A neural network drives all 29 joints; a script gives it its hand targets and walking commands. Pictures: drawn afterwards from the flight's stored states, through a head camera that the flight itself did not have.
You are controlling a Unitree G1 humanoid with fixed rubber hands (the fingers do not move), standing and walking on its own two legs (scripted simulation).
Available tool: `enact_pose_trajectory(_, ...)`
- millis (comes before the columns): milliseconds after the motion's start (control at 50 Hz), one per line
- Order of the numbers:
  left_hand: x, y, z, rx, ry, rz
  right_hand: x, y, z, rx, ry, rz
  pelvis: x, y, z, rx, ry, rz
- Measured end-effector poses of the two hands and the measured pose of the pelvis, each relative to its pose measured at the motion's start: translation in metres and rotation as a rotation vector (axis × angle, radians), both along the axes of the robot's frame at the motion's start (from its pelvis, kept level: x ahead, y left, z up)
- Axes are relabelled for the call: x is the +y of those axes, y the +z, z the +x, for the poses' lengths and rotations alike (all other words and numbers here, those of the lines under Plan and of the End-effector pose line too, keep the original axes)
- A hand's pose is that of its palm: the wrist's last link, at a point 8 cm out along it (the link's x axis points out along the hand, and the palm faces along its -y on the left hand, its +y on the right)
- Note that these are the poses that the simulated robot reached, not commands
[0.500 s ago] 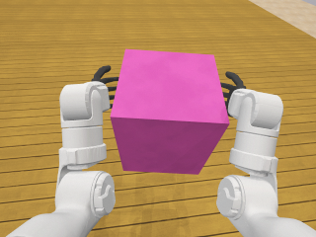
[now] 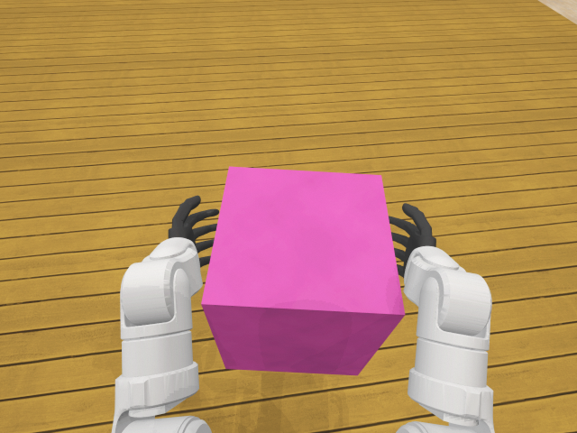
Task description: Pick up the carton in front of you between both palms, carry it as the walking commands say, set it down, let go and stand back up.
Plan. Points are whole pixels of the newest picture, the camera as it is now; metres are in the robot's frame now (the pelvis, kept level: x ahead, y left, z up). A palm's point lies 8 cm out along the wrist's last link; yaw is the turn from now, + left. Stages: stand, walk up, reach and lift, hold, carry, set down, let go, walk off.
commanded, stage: carry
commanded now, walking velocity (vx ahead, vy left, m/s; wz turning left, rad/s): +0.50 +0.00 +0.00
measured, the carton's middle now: (298, 278) +0.32 -0.01 +0.02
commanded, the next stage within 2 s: none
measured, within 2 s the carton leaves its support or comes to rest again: neither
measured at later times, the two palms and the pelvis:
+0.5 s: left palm (193, 138) +0.56 +0.18 +0.09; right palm (365, 147) +0.53 -0.12 +0.09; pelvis +0.31 +0.04 +0.01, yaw -3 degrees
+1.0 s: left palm (238, 58) +0.85 +0.12 +0.09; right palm (367, 61) +0.86 -0.17 +0.09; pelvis +0.61 -0.03 +0.01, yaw +1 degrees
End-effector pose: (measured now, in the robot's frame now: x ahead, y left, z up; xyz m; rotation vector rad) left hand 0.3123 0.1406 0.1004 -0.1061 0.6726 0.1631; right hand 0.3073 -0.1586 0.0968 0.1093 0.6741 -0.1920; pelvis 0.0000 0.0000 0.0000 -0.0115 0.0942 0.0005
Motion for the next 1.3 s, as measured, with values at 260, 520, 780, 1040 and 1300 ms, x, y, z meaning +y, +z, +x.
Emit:
enact_pose_trajectory(260, 0.02, 0.015, 0.105, -0.053, -0.01, 0.052, 0.02, 0.016, 0.114, -0.054, 0.056, -0.041, 0.01, 0.008, 0.166, -0.016, 0.001, 0.021)
enact_pose_trajectory(520, 0.034, -0.009, 0.255, 0.056, -0.104, 0.025, 0.034, 0.0, 0.237, 0.062, -0.027, -0.072, 0.042, 0.009, 0.319, -0.033, -0.049, 0.004)
enact_pose_trajectory(780, 0.008, 0.012, 0.411, -0.051, -0.054, 0.051, 0.008, 0.014, 0.408, -0.048, 0.016, -0.05, 0.007, 0.003, 0.486, -0.036, -0.029, 0.019)
enact_pose_trajectory(1040, -0.016, 0.0, 0.557, 0.049, 0.023, 0.078, -0.016, -0.005, 0.578, 0.046, 0.096, -0.019, -0.034, 0.014, 0.636, -0.017, 0.012, 0.034)
enact_pose_trajectory(1300, 0.001, 0.001, 0.749, -0.055, -0.041, 0.052, 0.001, 0.005, 0.75, -0.054, 0.027, -0.049, -0.003, -0.007, 0.823, -0.044, -0.019, 0.012)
